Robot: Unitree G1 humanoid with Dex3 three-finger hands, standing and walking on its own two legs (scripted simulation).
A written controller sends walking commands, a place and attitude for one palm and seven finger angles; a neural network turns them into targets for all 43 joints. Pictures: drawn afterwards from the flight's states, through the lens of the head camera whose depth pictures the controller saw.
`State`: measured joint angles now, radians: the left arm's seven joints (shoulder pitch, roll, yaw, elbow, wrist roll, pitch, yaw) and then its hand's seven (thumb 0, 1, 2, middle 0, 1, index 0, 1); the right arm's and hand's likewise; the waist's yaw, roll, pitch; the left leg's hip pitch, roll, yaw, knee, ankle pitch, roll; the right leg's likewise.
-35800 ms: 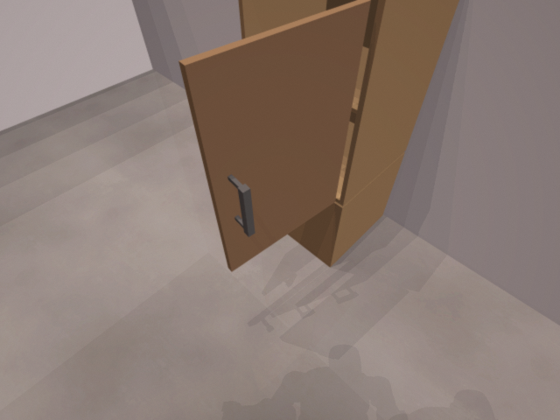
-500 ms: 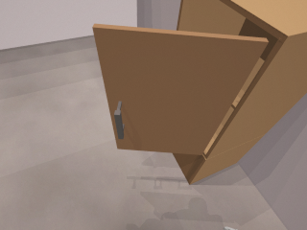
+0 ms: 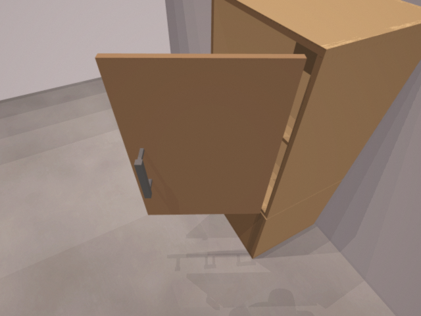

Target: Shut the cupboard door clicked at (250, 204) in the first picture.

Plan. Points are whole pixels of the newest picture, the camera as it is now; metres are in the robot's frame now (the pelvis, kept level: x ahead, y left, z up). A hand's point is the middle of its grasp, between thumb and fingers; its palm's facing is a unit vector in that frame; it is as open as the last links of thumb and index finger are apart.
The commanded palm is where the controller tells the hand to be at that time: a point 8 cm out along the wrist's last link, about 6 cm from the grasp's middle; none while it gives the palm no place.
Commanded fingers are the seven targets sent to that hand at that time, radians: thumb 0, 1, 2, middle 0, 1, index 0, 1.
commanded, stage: come to a stop and stand still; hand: left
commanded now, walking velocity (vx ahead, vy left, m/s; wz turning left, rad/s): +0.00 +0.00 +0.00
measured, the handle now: (144, 174) +0.48 +0.20 -0.08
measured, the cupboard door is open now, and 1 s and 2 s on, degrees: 63 63 63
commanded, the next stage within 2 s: look again from close up in 0.36 s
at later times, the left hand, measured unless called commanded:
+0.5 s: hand out of the picture +0.00 +0.15 -0.18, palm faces +0.05 -0.99 -0.15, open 7.4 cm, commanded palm none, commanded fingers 0.00 0.90 0.90 -0.20 -0.30 -0.20 -0.30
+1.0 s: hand out of the picture +0.04 +0.23 -0.18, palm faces -0.01 -0.97 -0.25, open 7.4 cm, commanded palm none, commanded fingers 0.00 0.90 0.90 -0.20 -0.30 -0.20 -0.30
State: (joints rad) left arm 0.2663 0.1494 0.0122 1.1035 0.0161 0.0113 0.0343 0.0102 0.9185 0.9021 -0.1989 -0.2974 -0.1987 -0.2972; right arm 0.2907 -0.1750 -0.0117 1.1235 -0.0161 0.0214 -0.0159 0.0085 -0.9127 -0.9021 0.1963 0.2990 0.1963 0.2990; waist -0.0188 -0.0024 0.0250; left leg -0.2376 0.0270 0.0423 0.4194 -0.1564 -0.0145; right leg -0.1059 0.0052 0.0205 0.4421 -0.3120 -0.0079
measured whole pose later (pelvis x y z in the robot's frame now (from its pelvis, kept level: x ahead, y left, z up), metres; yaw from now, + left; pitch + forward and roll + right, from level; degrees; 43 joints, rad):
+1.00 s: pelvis +0.02 +0.03 -0.01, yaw -1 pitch +0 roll +0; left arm 0.28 0.22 0.00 1.03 0.02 -0.01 0.04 0.00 0.90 0.90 -0.20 -0.30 -0.20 -0.30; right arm 0.21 -0.18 0.01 1.03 -0.02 -0.01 -0.01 0.01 -0.91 -0.90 0.20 0.30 0.20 0.30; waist 0.01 -0.02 0.02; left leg -0.28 -0.01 0.07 0.53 -0.25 0.03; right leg -0.13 -0.03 0.05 0.50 -0.37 0.04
